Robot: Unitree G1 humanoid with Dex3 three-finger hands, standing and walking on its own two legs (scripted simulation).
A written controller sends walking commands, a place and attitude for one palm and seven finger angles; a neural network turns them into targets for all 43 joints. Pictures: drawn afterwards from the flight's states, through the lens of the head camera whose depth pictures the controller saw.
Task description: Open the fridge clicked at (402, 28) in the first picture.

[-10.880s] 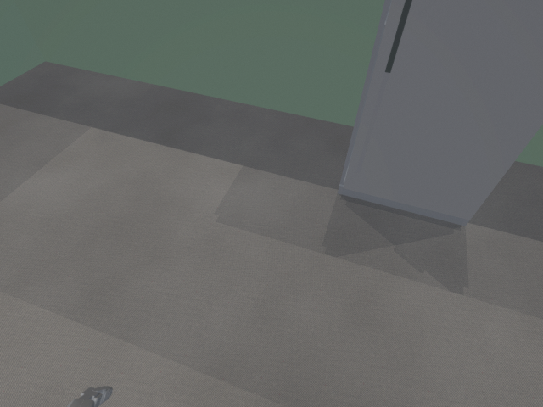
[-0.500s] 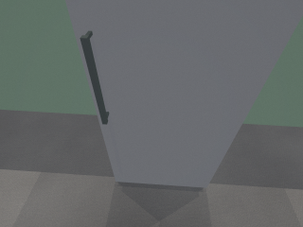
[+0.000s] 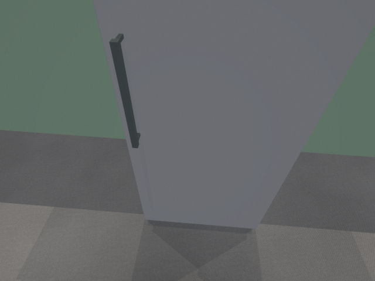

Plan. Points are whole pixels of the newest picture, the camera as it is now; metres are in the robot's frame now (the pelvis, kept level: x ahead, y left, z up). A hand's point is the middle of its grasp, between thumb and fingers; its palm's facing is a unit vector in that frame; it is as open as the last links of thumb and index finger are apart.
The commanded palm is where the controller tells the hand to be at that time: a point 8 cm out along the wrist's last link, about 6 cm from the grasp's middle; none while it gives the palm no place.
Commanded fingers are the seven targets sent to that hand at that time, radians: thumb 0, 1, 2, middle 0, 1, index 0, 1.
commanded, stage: come to a stop and stand still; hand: left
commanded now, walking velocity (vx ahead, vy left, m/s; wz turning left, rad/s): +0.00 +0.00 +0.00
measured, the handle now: (129, 99) +0.53 +0.19 +0.11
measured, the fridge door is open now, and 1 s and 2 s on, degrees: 0 0 0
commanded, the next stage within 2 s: look again from close up in 1.28 s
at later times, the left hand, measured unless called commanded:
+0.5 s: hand out of the picture -0.01 +0.18 -0.17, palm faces +0.06 -0.98 -0.16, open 7.4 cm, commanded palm none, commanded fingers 0.00 0.90 0.90 -0.20 -0.30 -0.20 -0.30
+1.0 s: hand out of the picture +0.07 +0.19 -0.17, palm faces +0.03 -0.98 -0.19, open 7.3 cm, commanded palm none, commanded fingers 0.00 0.90 0.90 -0.20 -0.30 -0.20 -0.30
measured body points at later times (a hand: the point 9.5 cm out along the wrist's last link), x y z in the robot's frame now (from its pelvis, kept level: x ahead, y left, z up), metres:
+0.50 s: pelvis +0.02 +0.03 +0.00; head +0.01 +0.02 +0.45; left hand -0.01 +0.23 -0.16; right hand -0.01 -0.17 -0.16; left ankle +0.02 +0.11 -0.74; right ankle +0.08 -0.05 -0.74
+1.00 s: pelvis +0.07 +0.03 +0.00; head +0.09 +0.03 +0.45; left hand +0.07 +0.25 -0.16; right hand +0.06 -0.18 -0.16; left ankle +0.02 +0.11 -0.74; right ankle +0.08 -0.05 -0.74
